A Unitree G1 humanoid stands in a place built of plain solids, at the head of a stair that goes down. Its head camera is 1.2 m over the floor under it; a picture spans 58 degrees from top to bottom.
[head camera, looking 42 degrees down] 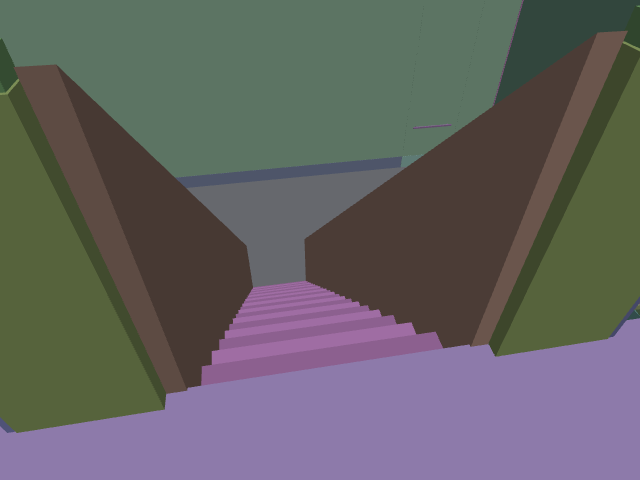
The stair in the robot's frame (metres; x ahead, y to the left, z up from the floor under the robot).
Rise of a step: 0.20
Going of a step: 0.20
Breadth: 0.90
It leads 10 degrees to the left of straight ahead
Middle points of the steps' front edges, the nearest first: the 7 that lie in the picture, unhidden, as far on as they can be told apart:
0.75 -0.05 0.00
0.95 -0.01 -0.20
1.15 0.02 -0.41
1.35 0.06 -0.61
1.55 0.09 -0.81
1.75 0.13 -1.02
1.95 0.16 -1.22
